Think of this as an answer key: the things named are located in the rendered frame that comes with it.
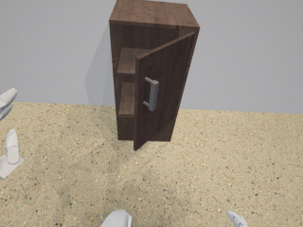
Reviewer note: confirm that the right robot hand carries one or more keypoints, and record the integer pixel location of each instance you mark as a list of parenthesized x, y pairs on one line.
[(238, 220)]

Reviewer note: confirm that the handle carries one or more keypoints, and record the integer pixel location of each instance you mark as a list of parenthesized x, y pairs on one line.
[(153, 94)]

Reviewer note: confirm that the robot left thigh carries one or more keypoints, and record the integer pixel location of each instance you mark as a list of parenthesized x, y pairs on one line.
[(118, 219)]

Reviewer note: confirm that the left robot hand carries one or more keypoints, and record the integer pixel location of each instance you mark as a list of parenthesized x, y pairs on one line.
[(12, 160)]

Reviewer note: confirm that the cupboard door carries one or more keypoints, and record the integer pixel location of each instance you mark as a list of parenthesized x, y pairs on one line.
[(166, 64)]

